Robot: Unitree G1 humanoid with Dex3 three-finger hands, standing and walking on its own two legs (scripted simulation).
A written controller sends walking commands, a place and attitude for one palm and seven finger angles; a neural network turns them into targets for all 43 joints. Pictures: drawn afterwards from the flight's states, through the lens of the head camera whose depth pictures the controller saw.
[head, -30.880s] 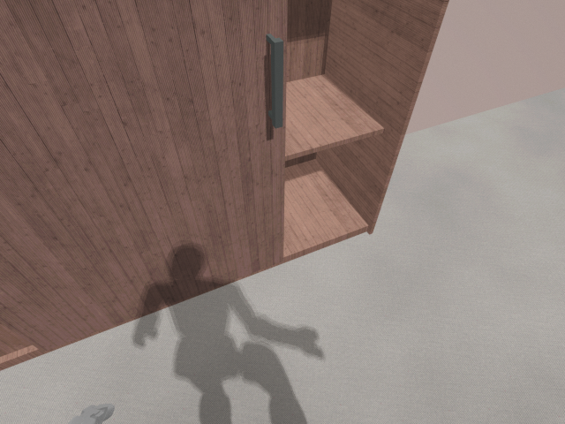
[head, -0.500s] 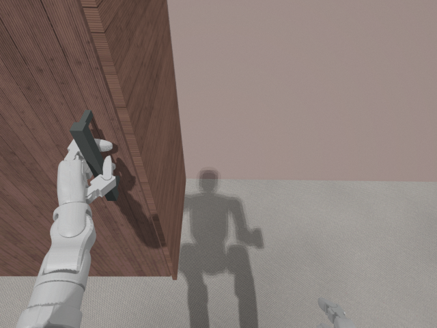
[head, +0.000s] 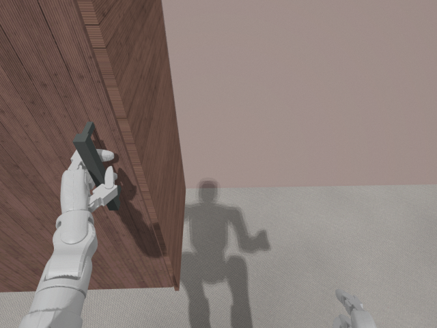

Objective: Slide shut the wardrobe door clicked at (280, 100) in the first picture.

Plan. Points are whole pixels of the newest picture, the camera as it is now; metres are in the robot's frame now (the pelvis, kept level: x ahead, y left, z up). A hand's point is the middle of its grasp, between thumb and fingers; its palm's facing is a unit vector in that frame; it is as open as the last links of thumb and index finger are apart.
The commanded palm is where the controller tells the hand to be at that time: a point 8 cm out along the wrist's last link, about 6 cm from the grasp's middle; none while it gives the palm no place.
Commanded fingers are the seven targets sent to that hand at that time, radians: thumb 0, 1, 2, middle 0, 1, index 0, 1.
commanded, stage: stop walking and hold the door there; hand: left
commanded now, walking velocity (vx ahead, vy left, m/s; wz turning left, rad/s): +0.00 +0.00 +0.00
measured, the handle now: (103, 169) +0.38 +0.27 +0.08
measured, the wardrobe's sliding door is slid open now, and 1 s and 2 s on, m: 0.00 0.00 0.00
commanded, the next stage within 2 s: loosen the grip on the handle in 0.82 s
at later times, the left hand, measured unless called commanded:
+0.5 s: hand (112, 186) +0.34 +0.23 +0.08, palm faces +0.44 -0.87 -0.24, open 5.7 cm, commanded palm +0.30 +0.26 +0.08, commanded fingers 0.00 0.90 0.90 -0.45 -1.40 -0.45 -1.40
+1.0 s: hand (108, 183) +0.34 +0.24 +0.08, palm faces +0.43 -0.85 -0.32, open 6.0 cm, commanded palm +0.28 +0.27 +0.09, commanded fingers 0.00 0.30 0.61 -0.45 -1.40 -0.45 -1.40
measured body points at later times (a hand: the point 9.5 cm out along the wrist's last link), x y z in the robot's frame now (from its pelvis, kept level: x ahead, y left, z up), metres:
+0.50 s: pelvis +0.03 -0.04 +0.00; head +0.03 -0.05 +0.45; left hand +0.31 +0.28 +0.09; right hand +0.18 -0.28 -0.11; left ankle +0.05 +0.02 -0.74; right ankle +0.00 -0.12 -0.74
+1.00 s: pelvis +0.02 -0.06 -0.01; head +0.03 -0.06 +0.44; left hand +0.31 +0.29 +0.10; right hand +0.17 -0.30 -0.11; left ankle +0.05 +0.02 -0.74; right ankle +0.00 -0.12 -0.74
